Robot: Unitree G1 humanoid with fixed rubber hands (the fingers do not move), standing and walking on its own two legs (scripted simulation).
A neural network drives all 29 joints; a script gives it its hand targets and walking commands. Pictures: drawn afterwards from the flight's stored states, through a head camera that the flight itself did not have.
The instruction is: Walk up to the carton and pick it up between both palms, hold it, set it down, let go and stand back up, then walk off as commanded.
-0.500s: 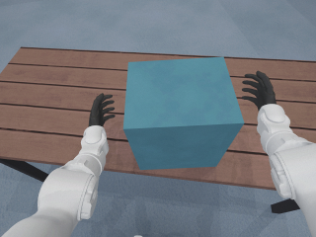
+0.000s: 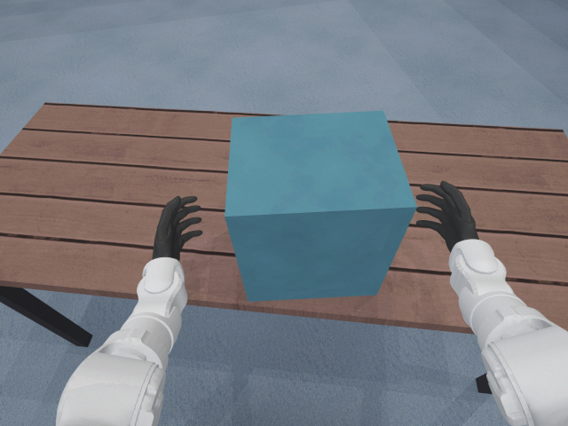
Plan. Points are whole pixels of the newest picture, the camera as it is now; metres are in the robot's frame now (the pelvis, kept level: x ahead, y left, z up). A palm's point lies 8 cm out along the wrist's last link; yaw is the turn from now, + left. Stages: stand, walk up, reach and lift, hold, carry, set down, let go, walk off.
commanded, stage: set down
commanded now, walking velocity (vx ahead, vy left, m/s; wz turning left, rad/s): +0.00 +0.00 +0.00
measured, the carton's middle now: (310, 213) +0.46 +0.00 +0.00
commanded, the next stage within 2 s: none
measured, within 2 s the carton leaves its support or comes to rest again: neither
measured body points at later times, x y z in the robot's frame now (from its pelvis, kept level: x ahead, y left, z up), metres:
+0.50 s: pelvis +0.03 +0.01 +0.02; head +0.06 +0.01 +0.47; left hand +0.33 +0.21 +0.00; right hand +0.35 -0.24 +0.01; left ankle +0.04 +0.14 -0.70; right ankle +0.04 -0.09 -0.71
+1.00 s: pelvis +0.03 +0.01 +0.03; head +0.03 +0.02 +0.48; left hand +0.26 +0.21 -0.01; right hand +0.26 -0.24 +0.01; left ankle +0.04 +0.14 -0.70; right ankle +0.04 -0.09 -0.71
